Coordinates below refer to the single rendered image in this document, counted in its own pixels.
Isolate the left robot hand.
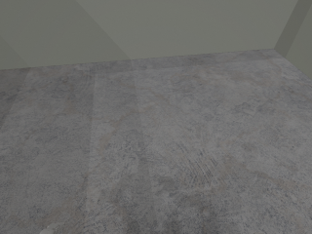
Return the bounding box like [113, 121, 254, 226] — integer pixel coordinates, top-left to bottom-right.
[40, 222, 65, 234]

